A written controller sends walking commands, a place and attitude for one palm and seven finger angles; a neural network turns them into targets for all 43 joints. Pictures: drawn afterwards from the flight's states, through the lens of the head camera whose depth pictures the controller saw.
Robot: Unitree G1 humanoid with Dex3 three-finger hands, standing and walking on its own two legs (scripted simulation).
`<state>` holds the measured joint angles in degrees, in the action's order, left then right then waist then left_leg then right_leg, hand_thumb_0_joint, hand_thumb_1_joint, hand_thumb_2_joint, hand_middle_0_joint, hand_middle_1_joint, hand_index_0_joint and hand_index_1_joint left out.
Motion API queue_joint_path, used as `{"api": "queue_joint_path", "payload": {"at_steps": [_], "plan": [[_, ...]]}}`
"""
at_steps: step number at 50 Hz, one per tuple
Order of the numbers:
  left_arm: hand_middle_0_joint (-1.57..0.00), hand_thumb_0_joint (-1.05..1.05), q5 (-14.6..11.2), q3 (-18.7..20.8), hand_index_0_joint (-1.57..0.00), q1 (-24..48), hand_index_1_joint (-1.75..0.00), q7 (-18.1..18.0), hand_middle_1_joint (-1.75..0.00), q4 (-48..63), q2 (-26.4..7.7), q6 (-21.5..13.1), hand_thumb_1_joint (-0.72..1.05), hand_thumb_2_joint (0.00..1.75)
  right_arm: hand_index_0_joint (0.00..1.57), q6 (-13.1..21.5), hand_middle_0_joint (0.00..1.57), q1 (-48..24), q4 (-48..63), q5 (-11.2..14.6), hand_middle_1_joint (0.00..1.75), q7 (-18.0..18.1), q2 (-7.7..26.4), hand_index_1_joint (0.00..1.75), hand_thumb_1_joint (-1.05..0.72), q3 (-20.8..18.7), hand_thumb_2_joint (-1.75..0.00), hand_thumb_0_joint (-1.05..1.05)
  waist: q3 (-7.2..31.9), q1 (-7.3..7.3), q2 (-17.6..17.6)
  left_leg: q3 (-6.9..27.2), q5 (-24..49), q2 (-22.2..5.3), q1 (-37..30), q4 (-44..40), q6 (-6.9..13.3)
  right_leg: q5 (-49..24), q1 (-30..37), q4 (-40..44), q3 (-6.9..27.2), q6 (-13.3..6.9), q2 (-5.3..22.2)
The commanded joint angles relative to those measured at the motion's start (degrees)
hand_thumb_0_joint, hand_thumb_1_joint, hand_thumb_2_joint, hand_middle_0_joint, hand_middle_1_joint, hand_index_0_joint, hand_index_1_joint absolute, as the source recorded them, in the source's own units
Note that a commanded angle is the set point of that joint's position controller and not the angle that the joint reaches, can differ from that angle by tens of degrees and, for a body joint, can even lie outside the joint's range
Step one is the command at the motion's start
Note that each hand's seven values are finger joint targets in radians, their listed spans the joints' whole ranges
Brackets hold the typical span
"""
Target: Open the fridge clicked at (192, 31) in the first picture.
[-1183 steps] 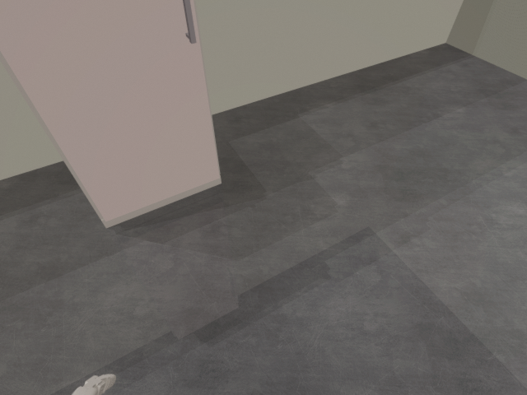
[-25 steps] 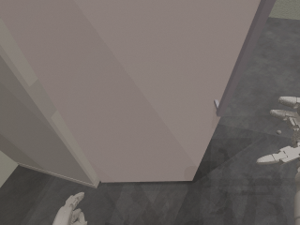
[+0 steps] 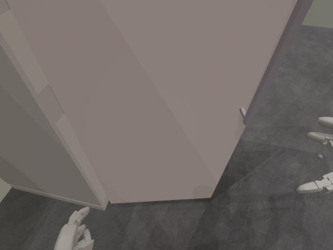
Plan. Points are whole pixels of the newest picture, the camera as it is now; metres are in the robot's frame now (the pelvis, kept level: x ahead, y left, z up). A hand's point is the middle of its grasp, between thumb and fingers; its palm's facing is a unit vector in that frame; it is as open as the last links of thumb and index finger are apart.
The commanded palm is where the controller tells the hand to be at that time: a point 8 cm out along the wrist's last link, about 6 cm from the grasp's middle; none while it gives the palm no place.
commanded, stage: slip the hand off the handle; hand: right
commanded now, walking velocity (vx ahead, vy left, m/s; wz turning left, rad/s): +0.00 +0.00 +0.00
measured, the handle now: (270, 59) +0.47 -0.21 +0.24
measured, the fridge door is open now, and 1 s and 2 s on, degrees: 74 74 74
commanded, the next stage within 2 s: draw the hand back to the body in 0.20 s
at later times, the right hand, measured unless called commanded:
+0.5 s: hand (313, 151) +0.30 -0.29 +0.14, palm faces +0.03 +1.00 +0.00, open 14.7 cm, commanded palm +0.25 -0.33 +0.14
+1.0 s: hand out of the picture +0.26 -0.30 +0.15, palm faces +0.41 +0.87 -0.27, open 13.7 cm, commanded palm +0.21 -0.33 +0.17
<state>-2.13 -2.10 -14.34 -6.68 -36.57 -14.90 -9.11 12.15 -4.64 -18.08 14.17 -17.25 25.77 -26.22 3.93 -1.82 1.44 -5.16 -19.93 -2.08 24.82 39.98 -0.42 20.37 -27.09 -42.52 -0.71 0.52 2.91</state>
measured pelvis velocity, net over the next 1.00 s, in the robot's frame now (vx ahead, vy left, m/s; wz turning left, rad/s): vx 0.02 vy -0.02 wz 0.01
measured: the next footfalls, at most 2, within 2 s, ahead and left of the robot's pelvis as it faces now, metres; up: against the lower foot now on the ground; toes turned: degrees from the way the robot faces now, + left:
none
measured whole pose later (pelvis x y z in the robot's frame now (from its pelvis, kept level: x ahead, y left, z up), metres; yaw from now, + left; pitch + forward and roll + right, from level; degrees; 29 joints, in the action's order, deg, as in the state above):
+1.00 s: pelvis +0.02 -0.02 +0.02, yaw +0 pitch +0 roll +1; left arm -0.8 -3.8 -11.9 -5.4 -34.8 -13.0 -13.1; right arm -1.3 12.5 9.4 8.4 0.2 20.8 -21.7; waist 1.5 -3.2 1.7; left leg -3.9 -16.7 -3.5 11.6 29.1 -2.3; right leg 18.0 -13.8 -32.2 -2.4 -1.1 0.9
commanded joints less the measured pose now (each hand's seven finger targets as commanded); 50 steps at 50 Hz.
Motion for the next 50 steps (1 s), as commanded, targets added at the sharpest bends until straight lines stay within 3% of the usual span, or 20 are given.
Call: {"api": "queue_joint_path", "payload": {"at_steps": [1,3,10,12,16,17,19,20,21,24,28,32,34,41,42,43,44,46,48,50], "plan": [[-0.2,0.0,0.0,3.5,-0.2,3.4,-0.3,-1.0,-0.3,8.1,-8.5,-3.5,0.9,0.9,0.25,4.7,0.25,-15.7,10.8,2.1,1.15,-1.8,16.9,1.15,0.55,-5.8,-0.2,0.0,11.0,0.67,0.6,3.4,8.7,2.3,-3.5,-6.0,0.8,-8.8,4.2,5.6,0.6,-1.6,-3.0],[-0.2,0.0,-0.1,3.5,-0.2,3.0,-0.3,-0.9,-0.3,8.0,-8.6,-3.5,0.9,0.9,0.25,5.4,0.25,-14.9,8.3,2.5,1.15,-2.1,18.5,1.15,0.55,-7.8,-0.2,0.0,11.0,0.41,-1.5,4.6,8.1,2.0,-4.6,-6.0,0.4,-8.0,2.0,4.9,0.1,-1.8,-3.0],[-0.2,0.0,-0.3,4.2,-0.2,2.1,-0.3,-0.3,-0.3,8.2,-8.5,-3.3,0.9,0.9,0.25,6.6,0.25,-13.5,8.1,2.4,1.15,-2.6,20.0,1.15,0.55,-9.5,-0.2,0.0,12.8,-0.37,2.1,5.4,11.2,1.8,-5.5,-4.7,0.2,-10.0,1.9,4.1,-0.7,-1.9,-3.3],[-0.2,0.0,-0.2,4.3,-0.2,1.6,-0.3,-0.2,-0.3,8.5,-8.7,-3.3,0.9,0.9,0.25,6.5,0.25,-11.5,8.0,2.8,1.15,-2.7,20.6,1.15,0.55,-10.3,-0.2,0.0,12.5,-0.69,1.0,5.6,11.7,1.8,-6.4,-4.5,0.2,-10.2,0.9,3.6,-0.7,-2.0,-3.3],[-0.2,0.0,-0.5,4.3,-0.2,1.6,-0.3,-0.4,-0.3,8.6,-8.7,-3.2,0.9,0.9,0.25,6.3,0.25,-14.1,8.5,2.9,1.15,-3.0,19.6,1.15,0.55,-9.1,-0.2,0.0,11.4,0.3,1.7,5.3,10.8,2.1,-4.2,-4.9,0.1,-9.4,1.8,4.0,-0.8,-2.1,-3.3],[-0.2,0.0,-2.3,3.5,-0.2,2.8,-0.3,-1.3,-0.3,9.2,-10.0,-3.8,0.9,0.9,0.25,0.5,0.25,-13.0,2.1,10.9,1.15,-9.7,16.8,1.15,0.55,-7.7,-0.2,0.0,15.5,1.93,2.3,7.6,11.3,0.9,-10.8,-6.9,0.3,-8.4,3.5,5.1,-0.7,-2.0,-2.7],[-0.2,0.0,-3.0,3.4,-0.2,3.8,-0.3,-2.4,-0.3,10.3,-9.8,-4.7,0.9,0.9,0.25,-3.9,0.25,-17.8,9.7,12.9,1.15,-15.1,22.0,1.15,0.55,-10.8,-0.2,0.0,18.2,0.57,5.1,7.2,16.6,0.8,-13.3,-7.4,0.2,-12.1,7.3,5.7,-0.1,-2.4,-2.9],[-0.2,0.0,-3.0,3.0,-0.2,4.2,-0.3,-2.8,-0.3,10.9,-9.7,-5.4,0.9,0.9,0.25,-5.9,0.25,-16.7,10.0,13.4,1.15,-16.7,22.3,1.15,0.55,-10.6,-0.2,0.0,17.7,0.49,4.0,6.8,18.3,1.0,-12.8,-7.4,0.0,-13.6,8.3,6.1,0.2,-2.6,-3.0],[-0.2,0.0,-2.8,2.8,-0.2,4.1,-0.3,-2.7,-0.3,11.4,-9.2,-6.1,0.9,0.9,0.25,-6.8,0.25,-16.3,13.3,12.1,1.15,-16.6,22.2,1.15,0.55,-9.5,-0.2,0.0,16.4,-0.02,4.3,5.5,19.2,1.2,-11.4,-7.2,0.1,-15.2,9.5,6.8,0.5,-2.8,-3.0],[-0.2,0.0,-2.0,2.4,-0.2,2.9,-0.3,-1.6,-0.3,12.4,-8.2,-7.4,0.9,0.9,0.25,-8.2,0.25,-8.6,15.8,9.4,1.15,-12.2,19.1,1.15,0.55,-7.8,-0.2,0.0,9.6,-0.82,3.2,2.8,18.2,2.4,-7.5,-7.2,0.8,-16.6,10.0,8.7,1.0,-2.6,-2.7],[-0.2,0.0,-2.2,2.5,-0.2,3.7,-0.3,-0.1,-0.3,13.3,-8.1,-7.7,0.9,0.9,0.25,-10.5,0.25,1.0,16.5,11.0,1.15,-8.3,14.3,1.15,0.55,-9.1,-0.2,0.0,8.0,-1.82,0.6,1.6,18.2,2.7,-8.9,-8.0,1.0,-16.8,10.5,10.0,0.9,-1.7,-2.4],[-0.2,0.0,-2.3,2.4,-0.2,4.8,-0.3,0.3,-0.3,13.7,-8.1,-7.6,0.9,0.9,0.25,-13.1,0.25,1.7,22.7,10.5,1.15,-7.1,11.2,1.15,0.55,-6.2,-0.2,0.0,7.6,-1.34,1.2,1.1,18.6,2.8,-9.4,-8.6,1.0,-17.4,12.2,10.7,0.9,-1.6,-2.3],[-0.2,0.0,-2.3,2.1,-0.2,5.2,-0.3,0.2,-0.3,13.9,-7.8,-7.6,0.9,0.9,0.25,-13.8,0.25,-0.9,28.0,9.0,1.15,-6.3,10.4,1.15,0.55,-3.8,-0.2,0.0,7.9,-0.71,4.5,0.9,17.5,2.9,-8.6,-8.6,1.1,-17.1,14.0,11.4,1.3,-1.6,-2.1],[-0.2,0.0,-1.5,1.0,-0.2,6.3,-0.3,-1.4,-0.3,11.7,-7.0,-9.0,0.9,0.9,0.24,-11.6,0.24,-5.0,36.2,7.2,1.04,-3.7,12.2,1.04,0.37,-4.1,-0.29,0.0,7.2,-0.18,6.4,0.6,13.9,3.0,-9.3,-10.3,1.4,-15.2,17.4,13.3,3.2,-1.2,-2.0],[-0.2,0.0,1.0,1.6,-0.2,5.8,-0.3,-0.7,-0.3,10.2,-7.4,-8.5,0.9,0.9,0.24,-10.5,0.24,-4.9,38.1,-2.4,1.02,7.8,19.6,1.02,0.33,-7.0,-0.31,0.0,3.4,-1.96,5.8,2.7,11.4,2.2,-9.9,-14.0,1.8,-13.6,14.0,14.6,2.4,-1.5,-2.9],[-0.2,0.0,1.0,1.2,-0.2,7.1,-0.3,-0.3,-0.3,10.5,-6.1,-8.5,0.9,0.9,0.24,-10.6,0.24,0.5,36.7,-3.1,1.0,12.4,9.4,1.0,0.3,-1.4,-0.32,0.0,0.7,-0.62,5.3,1.7,10.9,1.7,-9.7,-13.8,1.7,-12.3,13.9,16.0,2.7,-1.0,-2.6],[-0.2,0.0,0.9,1.3,-0.2,7.0,-0.3,0.0,-0.3,10.5,-6.1,-8.3,0.9,0.9,0.24,-11.0,0.24,5.1,36.5,-3.6,0.98,14.9,6.1,0.98,0.26,0.6,-0.34,0.0,-0.1,-0.81,5.2,1.4,11.2,1.4,-10.4,-13.2,1.6,-12.5,13.8,16.4,3.0,-0.6,-2.2],[-0.2,0.0,1.1,1.7,-0.2,7.1,-0.3,0.4,-0.3,9.6,-5.9,-7.0,0.9,0.9,0.24,-10.4,0.24,9.3,38.6,-5.7,0.94,18.4,5.8,0.94,0.19,0.4,-0.37,0.0,1.4,-1.29,6.8,1.5,12.8,1.1,-12.6,-13.3,1.7,-14.9,15.5,16.9,2.4,-0.6,-1.8],[-0.2,0.0,1.5,2.0,-0.2,6.8,-0.3,1.0,-0.3,9.4,-6.3,-6.2,0.9,0.9,0.24,-9.4,0.24,11.7,40.9,-7.0,0.89,20.6,6.4,0.89,0.12,-0.1,-0.41,0.0,5.3,-1.68,5.1,1.7,15.9,1.0,-15.5,-13.5,1.7,-18.7,17.2,17.0,1.7,-0.8,-1.7],[-0.2,0.0,1.6,2.3,-0.2,7.4,-0.3,1.2,-0.3,9.4,-6.1,-5.5,0.9,0.9,0.23,-8.7,0.23,11.9,42.3,-7.9,0.85,21.9,6.2,0.85,0.04,0.4,-0.44,0.0,5.7,-1.51,2.3,1.6,16.2,1.0,-16.3,-13.8,1.4,-18.7,17.8,17.6,1.3,-1.0,-1.4]]}}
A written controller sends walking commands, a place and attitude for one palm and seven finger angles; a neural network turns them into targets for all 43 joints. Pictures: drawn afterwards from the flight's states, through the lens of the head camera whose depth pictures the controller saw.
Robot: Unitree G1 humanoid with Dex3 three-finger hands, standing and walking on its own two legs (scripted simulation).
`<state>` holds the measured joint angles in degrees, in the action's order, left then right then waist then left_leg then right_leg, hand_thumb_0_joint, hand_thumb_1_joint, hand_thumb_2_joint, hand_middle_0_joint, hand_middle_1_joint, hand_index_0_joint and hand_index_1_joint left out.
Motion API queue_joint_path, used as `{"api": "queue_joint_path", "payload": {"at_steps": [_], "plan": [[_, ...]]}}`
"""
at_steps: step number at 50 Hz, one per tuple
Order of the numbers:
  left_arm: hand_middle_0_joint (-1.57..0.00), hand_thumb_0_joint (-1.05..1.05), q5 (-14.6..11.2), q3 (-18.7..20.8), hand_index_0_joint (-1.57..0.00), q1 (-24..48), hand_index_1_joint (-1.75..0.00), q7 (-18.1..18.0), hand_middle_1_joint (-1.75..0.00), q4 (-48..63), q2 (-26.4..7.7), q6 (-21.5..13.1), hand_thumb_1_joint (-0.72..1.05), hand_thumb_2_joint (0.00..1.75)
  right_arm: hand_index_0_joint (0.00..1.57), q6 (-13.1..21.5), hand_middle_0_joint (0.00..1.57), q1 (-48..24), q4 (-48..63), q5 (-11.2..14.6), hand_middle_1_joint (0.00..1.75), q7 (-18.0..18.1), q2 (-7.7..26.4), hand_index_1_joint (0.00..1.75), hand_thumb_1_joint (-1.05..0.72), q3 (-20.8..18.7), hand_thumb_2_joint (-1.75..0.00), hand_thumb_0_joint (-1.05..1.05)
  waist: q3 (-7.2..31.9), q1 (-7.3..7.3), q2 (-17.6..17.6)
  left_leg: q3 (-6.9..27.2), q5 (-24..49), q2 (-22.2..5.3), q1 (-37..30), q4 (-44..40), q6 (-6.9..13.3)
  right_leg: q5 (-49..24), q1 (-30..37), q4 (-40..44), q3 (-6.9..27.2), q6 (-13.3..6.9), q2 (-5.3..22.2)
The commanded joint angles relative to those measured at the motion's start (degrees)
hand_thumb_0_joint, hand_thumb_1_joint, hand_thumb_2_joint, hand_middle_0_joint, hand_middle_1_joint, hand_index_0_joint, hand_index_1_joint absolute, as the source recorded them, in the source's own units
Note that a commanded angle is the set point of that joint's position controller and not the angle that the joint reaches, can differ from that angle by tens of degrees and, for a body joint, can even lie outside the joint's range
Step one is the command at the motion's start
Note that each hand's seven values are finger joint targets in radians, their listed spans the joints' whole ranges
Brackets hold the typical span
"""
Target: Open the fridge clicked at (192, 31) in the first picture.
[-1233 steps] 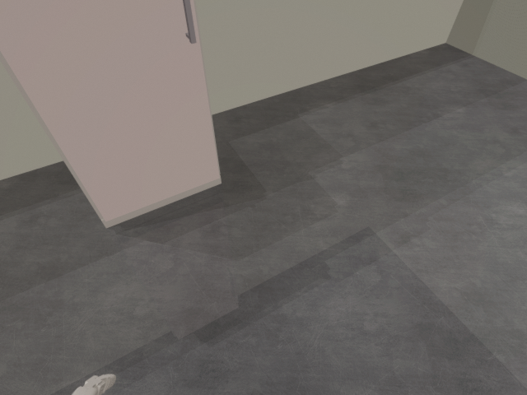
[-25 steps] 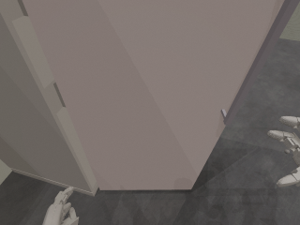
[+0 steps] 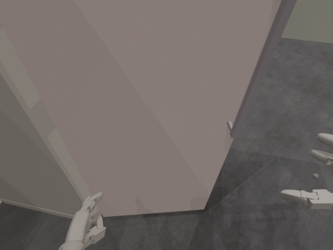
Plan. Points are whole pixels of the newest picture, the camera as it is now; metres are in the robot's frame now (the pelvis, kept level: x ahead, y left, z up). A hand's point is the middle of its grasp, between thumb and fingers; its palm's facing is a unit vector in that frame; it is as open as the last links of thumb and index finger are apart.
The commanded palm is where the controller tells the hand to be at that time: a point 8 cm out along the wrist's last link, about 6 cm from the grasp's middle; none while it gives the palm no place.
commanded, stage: draw the hand back to the body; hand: right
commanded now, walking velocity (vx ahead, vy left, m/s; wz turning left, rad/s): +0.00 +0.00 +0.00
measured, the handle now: (252, 76) +0.45 -0.20 +0.22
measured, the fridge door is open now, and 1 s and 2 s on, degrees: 74 74 74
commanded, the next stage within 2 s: step back with the hand held close in 0.90 s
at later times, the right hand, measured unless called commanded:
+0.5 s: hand (317, 184) +0.21 -0.26 +0.15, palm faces +0.46 +0.80 -0.38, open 9.0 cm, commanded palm +0.15 -0.29 +0.18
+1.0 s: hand (317, 185) +0.20 -0.25 +0.16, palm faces +0.47 +0.80 -0.37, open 7.4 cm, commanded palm +0.15 -0.28 +0.18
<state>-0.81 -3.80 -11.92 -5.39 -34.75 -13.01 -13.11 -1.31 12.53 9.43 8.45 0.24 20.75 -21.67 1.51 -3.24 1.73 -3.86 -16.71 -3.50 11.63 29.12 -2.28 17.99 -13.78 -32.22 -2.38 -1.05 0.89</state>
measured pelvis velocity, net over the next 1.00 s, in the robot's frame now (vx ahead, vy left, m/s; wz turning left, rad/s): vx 0.01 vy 0.02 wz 0.02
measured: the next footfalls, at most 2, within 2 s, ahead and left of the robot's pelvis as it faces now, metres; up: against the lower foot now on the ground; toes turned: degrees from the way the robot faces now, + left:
none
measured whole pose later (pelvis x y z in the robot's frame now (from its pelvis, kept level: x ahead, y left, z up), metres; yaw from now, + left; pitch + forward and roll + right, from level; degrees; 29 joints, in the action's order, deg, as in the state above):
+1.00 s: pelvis +0.01 +0.02 +0.01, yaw +1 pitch -4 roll +0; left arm 0.5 -1.3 -11.6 -5.6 -38.1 -12.5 -8.3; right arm 2.3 24.4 20.3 4.7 5.9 19.9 -20.7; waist -0.4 -4.3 2.7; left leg -3.4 -15.1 -2.3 4.3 23.5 -1.1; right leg 15.0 -4.8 -24.0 -3.0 0.4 1.8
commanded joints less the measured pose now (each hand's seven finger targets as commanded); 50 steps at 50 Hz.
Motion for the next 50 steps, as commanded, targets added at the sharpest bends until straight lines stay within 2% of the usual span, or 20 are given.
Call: {"api": "queue_joint_path", "payload": {"at_steps": [1,2,8,11,12,14,17,21,22,24,26,27,31,32,33,35,37,39,42,50], "plan": [[-0.2,0.0,0.4,4.2,-0.2,5.3,-0.3,-0.1,-0.3,7.5,-7.8,-1.3,0.9,0.9,0.23,5.1,0.23,-5.5,15.9,-2.5,0.83,5.0,10.8,0.83,0.01,-3.5,-0.46,0.0,7.9,0.12,1.8,0.3,11.9,2.4,-3.1,-3.0,3.2,-15.4,4.7,7.8,2.9,0.6,0.7],[-0.2,0.0,0.5,4.2,-0.2,5.6,-0.3,-0.3,-0.3,7.3,-8.1,-1.2,0.9,0.9,0.23,5.1,0.23,-4.1,15.0,-2.7,0.81,5.6,11.5,0.81,-0.03,-4.1,-0.48,0.0,6.8,-0.14,0.4,0.4,11.8,2.4,-3.6,-3.7,3.2,-15.0,4.3,8.3,2.9,0.3,0.8],[-0.2,0.0,0.5,4.5,-0.2,6.5,-0.3,-0.4,-0.3,6.3,-7.6,-0.5,0.9,0.9,0.22,6.4,0.22,-3.5,19.1,-4.3,0.68,7.2,12.5,0.68,-0.25,-5.2,-0.58,0.0,6.3,-0.47,4.2,0.5,13.1,2.3,-4.8,-4.5,3.3,-17.7,6.3,9.2,2.2,0.3,0.5],[-0.2,0.0,0.5,4.6,-0.2,6.9,-0.3,-0.3,-0.3,6.1,-7.1,-0.2,0.9,0.9,0.22,6.5,0.22,-0.9,18.1,-4.2,0.62,7.3,11.0,0.62,-0.36,-4.4,-0.64,0.0,3.6,-0.47,3.0,0.4,12.1,2.3,-4.2,-5.2,3.1,-16.4,6.2,9.9,2.0,0.3,0.5],[-0.2,0.0,0.6,4.8,-0.2,6.9,-0.3,-0.3,-0.3,6.1,-7.5,-0.2,0.9,0.9,0.22,6.7,0.22,0.2,18.4,-4.1,0.6,7.3,11.6,0.6,-0.39,-5.3,-0.65,0.0,3.5,-0.81,0.8,0.2,12.9,2.4,-5.1,-5.7,3.2,-16.9,5.8,10.0,2.1,0.2,0.5],[-0.2,0.0,0.6,4.9,-0.2,6.9,-0.3,-0.1,-0.3,6.3,-7.1,0.2,0.9,0.9,0.22,6.9,0.22,2.2,18.7,-4.1,0.55,7.1,11.0,0.55,-0.47,-5.1,-0.69,0.0,3.5,-0.9,1.6,0.4,14.4,2.1,-5.4,-5.5,3.0,-18.3,6.3,9.7,1.5,0.0,0.4],[-0.2,0.0,0.6,5.2,-0.2,7.2,-0.3,0.0,-0.3,6.3,-7.2,0.7,0.9,0.9,0.21,7.0,0.21,5.2,18.5,-3.8,0.49,6.7,11.0,0.49,-0.57,-5.8,-0.74,0.0,2.6,-1.17,-1.5,0.4,15.2,2.4,-5.7,-6.3,2.8,-18.3,6.1,9.9,1.0,-0.2,0.6],[-0.2,0.0,0.7,5.1,-0.2,7.4,-0.3,0.1,-0.3,6.7,-6.6,1.1,0.9,0.9,0.21,7.6,0.21,5.7,22.2,-3.9,0.41,6.5,11.3,0.41,-0.72,-6.1,-0.81,0.0,3.4,-1.22,1.7,0.7,16.3,2.2,-6.2,-6.4,2.6,-18.7,7.0,9.7,0.5,-0.2,0.2],[-0.2,0.0,0.8,5.2,-0.2,7.6,-0.3,0.0,-0.3,6.6,-6.8,1.0,0.9,0.9,0.21,7.6,0.21,6.5,22.2,-3.8,0.38,6.6,11.9,0.38,-0.75,-6.8,-0.83,0.0,3.2,-1.39,0.7,0.7,16.7,2.3,-6.3,-7.0,2.6,-18.7,7.1,9.7,0.3,-0.4,0.3],[-0.2,0.0,0.8,5.0,-0.2,7.6,-0.3,0.0,-0.3,6.9,-6.3,1.0,0.9,0.9,0.2,7.6,0.2,6.5,24.1,-3.9,0.34,6.6,11.6,0.34,-0.83,-6.4,-0.87,0.0,3.0,-1.28,2.5,0.9,16.6,2.2,-6.4,-6.9,2.5,-18.4,7.2,9.7,0.3,-0.3,0.1],[-0.2,0.0,0.8,4.9,-0.2,7.7,-0.3,-0.1,-0.3,7.0,-6.1,0.9,0.9,0.9,0.2,7.8,0.2,7.4,24.7,-3.9,0.3,6.7,11.3,0.3,-0.9,-6.3,-0.9,0.0,2.5,-1.21,1.9,0.8,15.9,2.4,-6.0,-7.2,2.4,-17.4,7.4,9.8,0.2,-0.4,0.0],[-0.2,0.0,0.9,5.1,-0.2,7.7,-0.3,-0.3,-0.3,6.7,-6.4,1.0,0.9,0.9,0.2,7.6,0.2,7.5,24.3,-3.9,0.3,6.8,12.1,0.3,-0.9,-6.9,-0.9,0.0,2.1,-1.26,0.7,0.8,15.8,2.5,-5.8,-7.8,2.4,-17.1,7.5,9.8,0.0,-0.5,0.1],[-0.2,0.0,0.8,4.9,-0.2,7.5,-0.3,-0.5,-0.3,6.4,-6.0,1.4,0.9,0.9,0.2,7.4,0.2,5.8,23.0,-4.0,0.3,6.7,10.4,0.3,-0.9,-5.6,-0.9,0.0,0.4,-0.67,1.9,0.9,13.2,2.6,-4.5,-8.1,2.3,-14.8,7.5,10.4,0.0,-0.4,-0.1],[-0.2,0.0,0.9,5.0,-0.2,7.6,-0.3,-0.7,-0.3,6.3,-6.4,1.4,0.9,0.9,0.2,7.3,0.2,5.8,22.2,-3.9,0.3,6.7,11.0,0.3,-0.9,-6.1,-0.9,0.0,-0.1,-0.86,0.0,0.8,13.1,2.7,-4.5,-8.8,2.3,-14.6,7.4,10.6,0.1,-0.6,0.0],[-0.2,0.0,0.9,4.9,-0.2,7.6,-0.3,-0.7,-0.3,6.4,-6.2,1.5,0.9,0.9,0.2,7.4,0.2,5.2,22.9,-4.0,0.3,6.7,10.1,0.3,-0.9,-5.2,-0.9,0.0,0.4,-0.57,1.0,0.9,13.6,2.5,-5.0,-8.4,2.3,-15.1,8.0,10.5,0.0,-0.6,-0.1],[-0.2,0.0,1.0,4.9,-0.2,7.7,-0.3,-0.8,-0.3,6.4,-6.1,1.6,0.9,0.9,0.2,7.3,0.2,5.6,22.2,-3.9,0.3,6.7,10.1,0.3,-0.9,-5.3,-0.9,0.0,1.1,-0.82,-0.3,0.9,13.5,2.5,-5.0,-8.3,2.1,-15.0,8.1,10.5,0.1,-0.7,-0.1],[-0.2,0.0,1.1,5.1,-0.2,7.9,-0.3,-0.8,-0.3,6.3,-6.4,1.5,0.9,0.9,0.2,7.2,0.2,5.8,22.7,-3.9,0.3,6.6,10.7,0.3,-0.9,-5.6,-0.9,0.0,2.0,-1.07,-0.2,0.9,14.1,2.6,-5.8,-8.7,2.2,-15.6,8.7,10.6,0.1,-0.7,-0.2],[-0.2,0.0,1.2,4.8,-0.2,8.1,-0.3,-0.7,-0.3,6.5,-6.1,1.5,0.9,0.9,0.2,7.4,0.2,4.8,24.0,-4.0,0.3,6.7,10.6,0.3,-0.9,-5.3,-0.9,0.0,2.4,-1.09,2.1,1.1,14.3,2.4,-6.2,-8.3,2.2,-15.8,8.9,10.7,0.1,-0.7,-0.3],[-0.2,0.0,1.3,4.9,-0.2,8.3,-0.3,-0.8,-0.3,6.2,-6.2,1.3,0.9,0.9,0.2,7.3,0.2,5.6,23.6,-4.1,0.3,6.8,11.6,0.3,-0.9,-6.3,-0.9,0.0,2.2,-1.46,0.3,0.9,15.1,2.7,-6.5,-8.8,2.2,-16.5,9.0,10.7,0.2,-0.7,-0.2],[-0.2,0.0,1.3,4.7,-0.2,8.2,-0.3,-0.6,-0.3,6.3,-5.9,2.0,0.9,0.9,0.2,7.1,0.2,6.4,22.2,-3.9,0.3,6.4,10.7,0.3,-0.9,-6.1,-0.9,0.0,0.6,-1.39,1.4,0.8,15.2,2.8,-6.6,-8.7,2.2,-16.9,8.5,11.3,0.1,-0.4,-0.2]]}}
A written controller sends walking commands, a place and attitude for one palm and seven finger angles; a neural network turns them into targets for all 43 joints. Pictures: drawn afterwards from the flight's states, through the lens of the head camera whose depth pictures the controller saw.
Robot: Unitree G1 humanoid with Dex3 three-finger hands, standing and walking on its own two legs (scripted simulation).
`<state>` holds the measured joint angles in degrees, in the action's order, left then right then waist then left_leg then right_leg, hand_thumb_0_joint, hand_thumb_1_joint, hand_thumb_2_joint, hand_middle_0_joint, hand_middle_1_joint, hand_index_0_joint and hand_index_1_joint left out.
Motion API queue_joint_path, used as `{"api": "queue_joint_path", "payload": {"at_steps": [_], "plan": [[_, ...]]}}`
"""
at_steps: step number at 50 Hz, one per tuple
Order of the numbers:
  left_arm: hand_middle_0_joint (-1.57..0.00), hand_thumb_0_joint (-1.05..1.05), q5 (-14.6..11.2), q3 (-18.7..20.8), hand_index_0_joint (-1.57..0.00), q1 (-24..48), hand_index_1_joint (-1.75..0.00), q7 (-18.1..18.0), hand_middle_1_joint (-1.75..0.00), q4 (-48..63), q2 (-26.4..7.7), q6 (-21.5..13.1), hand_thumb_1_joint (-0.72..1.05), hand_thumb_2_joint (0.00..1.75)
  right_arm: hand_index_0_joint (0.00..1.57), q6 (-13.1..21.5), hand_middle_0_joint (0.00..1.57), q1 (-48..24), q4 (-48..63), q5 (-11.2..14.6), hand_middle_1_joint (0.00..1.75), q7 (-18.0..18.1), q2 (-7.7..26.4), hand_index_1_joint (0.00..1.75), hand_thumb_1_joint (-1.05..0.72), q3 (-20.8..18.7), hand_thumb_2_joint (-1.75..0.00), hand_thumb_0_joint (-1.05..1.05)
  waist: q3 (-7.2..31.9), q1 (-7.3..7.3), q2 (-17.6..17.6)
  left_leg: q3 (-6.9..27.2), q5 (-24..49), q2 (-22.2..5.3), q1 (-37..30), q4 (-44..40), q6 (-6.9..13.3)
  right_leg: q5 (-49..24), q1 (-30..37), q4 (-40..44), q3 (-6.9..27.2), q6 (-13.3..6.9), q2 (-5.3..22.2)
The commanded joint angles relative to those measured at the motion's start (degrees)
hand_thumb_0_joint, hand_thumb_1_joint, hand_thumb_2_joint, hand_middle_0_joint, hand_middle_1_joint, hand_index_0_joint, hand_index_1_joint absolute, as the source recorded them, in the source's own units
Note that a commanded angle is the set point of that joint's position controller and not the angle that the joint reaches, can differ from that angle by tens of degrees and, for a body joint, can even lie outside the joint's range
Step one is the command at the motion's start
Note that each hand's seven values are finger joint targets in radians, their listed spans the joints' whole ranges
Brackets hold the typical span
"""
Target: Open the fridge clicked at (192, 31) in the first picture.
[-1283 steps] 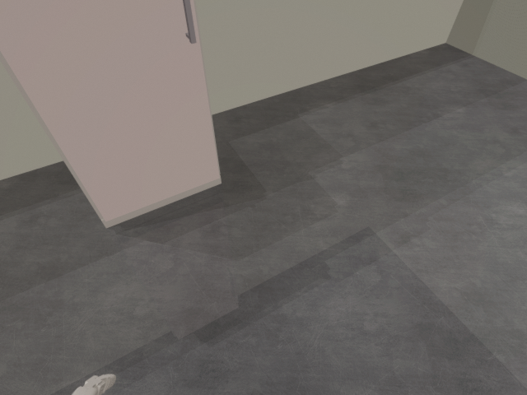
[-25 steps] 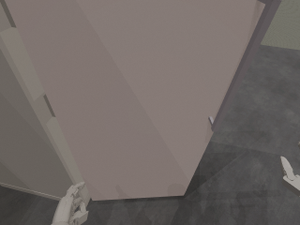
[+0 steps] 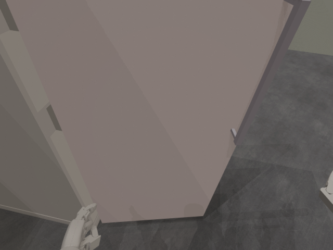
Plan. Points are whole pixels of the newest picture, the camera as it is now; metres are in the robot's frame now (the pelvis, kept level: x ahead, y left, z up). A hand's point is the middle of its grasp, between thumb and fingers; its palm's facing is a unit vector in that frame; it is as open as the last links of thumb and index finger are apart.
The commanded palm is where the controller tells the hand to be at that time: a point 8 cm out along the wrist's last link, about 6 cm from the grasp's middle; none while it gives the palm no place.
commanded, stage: step back with the hand held close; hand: right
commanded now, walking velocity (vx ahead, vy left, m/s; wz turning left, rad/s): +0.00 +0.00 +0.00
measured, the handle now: (257, 86) +0.44 -0.22 +0.21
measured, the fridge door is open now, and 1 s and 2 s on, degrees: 74 74 74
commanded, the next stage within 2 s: stop stepping back and stand still in 1.30 s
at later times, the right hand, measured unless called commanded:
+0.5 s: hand out of the picture +0.15 -0.30 +0.16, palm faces +0.41 +0.79 -0.46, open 7.4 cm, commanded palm +0.09 -0.33 +0.17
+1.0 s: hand out of the picture +0.04 -0.30 +0.17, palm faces +0.54 +0.70 -0.47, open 7.4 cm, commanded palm -0.03 -0.32 +0.17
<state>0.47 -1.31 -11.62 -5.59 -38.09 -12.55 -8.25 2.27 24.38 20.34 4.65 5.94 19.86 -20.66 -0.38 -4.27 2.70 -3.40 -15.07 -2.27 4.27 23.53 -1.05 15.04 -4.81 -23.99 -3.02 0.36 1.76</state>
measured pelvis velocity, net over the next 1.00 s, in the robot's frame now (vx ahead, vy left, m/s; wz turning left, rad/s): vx -0.14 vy -0.01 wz -0.11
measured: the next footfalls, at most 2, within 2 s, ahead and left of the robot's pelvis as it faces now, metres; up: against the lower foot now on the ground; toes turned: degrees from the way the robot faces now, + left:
right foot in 1.18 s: -0.10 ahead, -0.13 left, +0.00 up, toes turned -7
left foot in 1.52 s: -0.28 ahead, +0.12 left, +0.00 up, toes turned +2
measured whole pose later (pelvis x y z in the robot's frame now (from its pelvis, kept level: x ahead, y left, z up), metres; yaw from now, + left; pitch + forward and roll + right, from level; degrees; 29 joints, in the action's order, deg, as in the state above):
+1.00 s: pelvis -0.14 -0.01 -0.03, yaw -6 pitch -2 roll +2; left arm 0.5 0.2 -12.2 -4.5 -33.2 -11.3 -8.3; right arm 16.8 26.6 28.8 0.5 6.9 24.9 -28.4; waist -3.2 -0.2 -0.3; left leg 3.8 -12.3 2.3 22.5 36.4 -2.5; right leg 14.4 -28.8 -40.3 -0.3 -2.5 1.9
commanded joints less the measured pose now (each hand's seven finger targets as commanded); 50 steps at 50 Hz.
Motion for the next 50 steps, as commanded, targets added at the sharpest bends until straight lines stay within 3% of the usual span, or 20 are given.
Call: {"api": "queue_joint_path", "payload": {"at_steps": [1,2,3,5,8,13,18,22,25,28,31,33,35,37,40,43,46,47,49,50], "plan": [[-0.2,0.0,0.1,1.9,-0.2,8.7,-0.3,-0.1,-0.3,10.1,-6.2,-3.3,0.9,0.9,0.2,3.9,0.2,-9.6,15.2,-0.5,0.3,0.2,7.8,0.3,-0.9,-1.6,-0.9,0.0,3.0,0.47,1.4,0.5,13.7,1.4,1.3,-3.2,0.9,-14.0,0.5,3.0,0.7,-2.0,-1.4],[-0.2,0.0,-0.8,0.8,-0.2,8.5,-0.3,-0.1,-0.3,13.1,-6.2,-2.1,0.9,0.9,0.2,7.1,0.2,-21.3,18.5,-1.0,0.3,1.7,18.6,0.3,-0.9,-12.2,-0.9,0.0,-2.3,2.36,2.6,3.4,15.9,-0.8,5.3,-6.1,0.6,-10.5,-3.4,2.2,1.6,-2.4,-0.1],[-0.2,0.0,0.0,1.8,-0.2,8.6,-0.3,-0.1,-0.3,10.9,-6.5,-1.2,0.9,0.9,0.2,7.6,0.2,-13.0,13.4,-1.1,0.3,1.1,13.7,0.3,-0.9,-8.7,-0.9,0.0,0.1,2.34,-2.4,3.4,18.1,-1.9,5.3,-6.0,0.8,-11.1,-4.6,0.2,1.6,-2.5,0.1],[-0.2,0.0,0.1,2.4,-0.2,7.9,-0.3,0.5,-0.3,12.0,-6.8,0.5,0.9,0.9,0.2,6.7,0.2,-3.5,10.4,-1.4,0.3,0.7,10.1,0.3,-0.9,-5.7,-0.9,0.0,2.0,2.28,-6.2,3.8,21.9,-2.7,5.2,-5.4,0.8,-13.9,-3.9,-1.4,1.4,-2.5,0.0],[-0.2,0.0,0.2,3.0,-0.2,7.5,-0.3,0.7,-0.3,13.3,-7.0,3.0,0.9,0.9,0.2,7.5,0.2,2.5,12.4,-1.3,0.3,0.9,11.2,0.3,-0.9,-7.5,-0.9,0.0,7.5,2.43,-4.0,3.0,28.1,-2.9,2.6,-2.5,0.5,-20.8,-3.8,-2.0,1.1,-2.2,0.6],[-0.2,0.0,-0.2,3.5,-0.2,7.5,-0.3,0.3,-0.3,15.9,-6.8,5.6,0.9,0.9,0.2,8.6,0.2,5.9,19.2,-0.8,0.3,1.8,14.5,0.3,-0.9,-10.9,-0.9,0.0,12.8,2.66,-1.8,2.2,29.6,-1.7,0.0,1.3,0.2,-25.8,-5.2,-1.5,1.9,-2.0,1.3],[-0.2,0.0,-0.4,3.7,-0.2,7.1,-0.3,-0.4,-0.3,16.8,-7.0,5.6,0.9,0.9,0.2,9.8,0.2,5.8,22.6,-0.7,0.3,2.4,15.7,0.3,-0.9,-12.0,-0.9,0.0,12.5,2.69,1.8,1.8,26.8,0.1,-0.2,4.4,-0.5,-24.1,-8.5,0.4,3.5,-2.6,2.6],[-0.2,0.0,-0.4,3.9,-0.2,6.8,-0.3,-0.5,-0.3,16.7,-8.3,4.2,0.9,0.9,0.2,10.5,0.2,4.2,21.7,-1.3,0.3,2.5,14.2,0.3,-0.9,-11.0,-0.9,0.0,9.0,2.63,5.6,1.8,17.4,2.1,-3.0,7.9,-0.9,-10.1,-18.6,4.9,6.2,-4.1,4.7],[-0.2,0.0,-0.5,3.9,-0.2,6.6,-0.3,-0.4,-0.3,16.6,-8.7,3.1,0.9,0.9,0.2,11.2,0.2,3.2,19.2,-1.9,0.3,2.4,12.6,0.3,-0.9,-10.5,-0.9,0.0,5.5,2.66,7.2,2.2,12.1,2.7,-6.6,12.5,-0.7,6.7,-29.9,8.6,8.4,-5.6,6.7],[-0.2,0.0,-0.7,4.0,-0.2,6.1,-0.3,-0.2,-0.3,16.1,-8.7,1.7,0.9,0.9,0.2,12.3,0.2,2.7,17.2,-2.7,0.3,2.4,12.3,0.3,-0.9,-11.0,-0.9,0.0,3.0,2.85,5.1,3.9,8.4,2.9,-8.0,13.2,-1.0,20.7,-38.0,9.1,9.8,-6.8,7.1],[-0.2,0.0,-0.5,4.3,-0.2,5.3,-0.3,0.1,-0.3,15.6,-8.6,0.6,0.9,0.9,0.2,13.8,0.2,1.1,18.2,-3.2,0.3,2.1,12.4,0.3,-0.9,-10.9,-0.9,0.0,1.7,3.38,0.8,7.5,2.9,1.8,-1.1,7.9,-0.2,22.8,-35.8,4.1,8.9,-6.1,4.5],[-0.2,0.0,-0.3,4.3,-0.2,4.6,-0.3,0.2,-0.3,15.0,-8.1,-0.1,0.9,0.9,0.2,14.5,0.2,-0.4,20.1,-3.2,0.3,2.0,12.4,0.3,-0.9,-10.3,-0.9,0.0,2.9,3.82,-2.8,9.5,0.0,0.4,4.7,2.9,0.7,19.4,-29.5,0.1,7.5,-4.6,2.3],[-0.2,0.0,-0.1,4.3,-0.2,4.5,-0.3,0.2,-0.3,14.4,-8.0,-0.7,0.9,0.9,0.2,15.0,0.2,-2.6,20.7,-3.3,0.3,2.2,12.4,0.3,-0.9,-9.4,-0.9,0.0,2.6,4.03,-2.8,10.7,-7.9,-0.4,10.5,-0.6,1.3,19.1,-25.5,-1.9,6.8,-3.9,1.4],[-0.2,0.0,0.2,4.2,-0.2,4.5,-0.3,-0.1,-0.3,13.6,-8.3,-1.5,0.9,0.9,0.2,15.4,0.2,-4.9,22.0,-3.4,0.3,2.6,12.9,0.3,-0.9,-9.3,-0.9,0.0,2.5,4.23,1.1,10.1,-10.2,0.2,13.1,-1.2,1.2,18.8,-23.2,-0.9,7.4,-3.7,1.7],[-0.2,0.0,0.0,4.0,-0.2,4.5,-0.3,-0.3,-0.3,13.2,-8.1,-2.8,0.9,0.9,0.2,16.1,0.2,-4.1,21.4,-3.7,0.3,3.2,12.7,0.3,-0.9,-10.0,-0.9,0.0,5.1,3.55,7.1,6.3,-2.6,3.5,5.5,6.7,0.0,20.9,-27.7,5.2,11.0,-4.9,4.7],[-0.2,0.0,-0.1,4.3,-0.2,4.8,-0.3,-0.3,-0.3,13.9,-8.1,-3.4,0.9,0.9,0.2,16.9,0.2,-1.3,21.8,-4.0,0.3,2.9,13.7,0.3,-0.9,-12.4,-0.9,0.0,8.3,2.94,8.9,5.1,7.6,6.1,-3.8,16.8,-0.7,21.8,-34.1,8.4,14.0,-6.8,8.3],[-0.2,0.0,0.1,5.1,-0.2,5.3,-0.3,0.2,-0.3,14.4,-8.5,-3.3,0.9,0.9,0.2,17.7,0.2,1.6,20.0,-4.1,0.3,1.9,14.1,0.3,-0.9,-14.4,-0.9,0.0,5.9,2.86,8.0,8.9,3.6,6.1,-6.8,18.0,-0.3,29.7,-43.3,6.1,12.7,-8.0,9.3],[-0.2,0.0,0.2,5.5,-0.2,4.6,-0.3,0.3,-0.3,14.4,-8.5,-3.2,0.9,0.9,0.2,17.8,0.2,3.2,18.5,-4.0,0.3,1.6,14.7,0.3,-0.9,-15.3,-0.9,0.0,5.0,2.99,5.6,10.6,3.5,5.4,-3.9,15.1,0.6,28.0,-41.7,3.9,11.2,-7.1,8.0],[-0.2,0.0,0.0,5.5,-0.2,4.4,-0.3,0.9,-0.3,14.4,-7.4,-3.0,0.9,0.9,0.2,17.7,0.2,1.1,19.7,-3.5,0.3,1.3,14.0,0.3,-0.9,-13.6,-0.9,0.0,3.3,3.4,-3.5,19.2,-5.3,-0.1,8.4,4.0,3.4,24.2,-34.8,-6.8,5.8,-3.8,2.4],[-0.2,0.0,0.0,5.4,-0.2,3.7,-0.3,1.2,-0.3,13.2,-6.7,-2.6,0.9,0.9,0.2,17.4,0.2,0.3,19.0,-3.0,0.3,1.6,14.1,0.3,-0.9,-12.7,-0.9,0.0,2.5,3.53,-9.0,26.2,-14.3,-5.9,18.9,-4.5,6.1,19.2,-27.3,-16.2,3.6,-1.4,-0.5]]}}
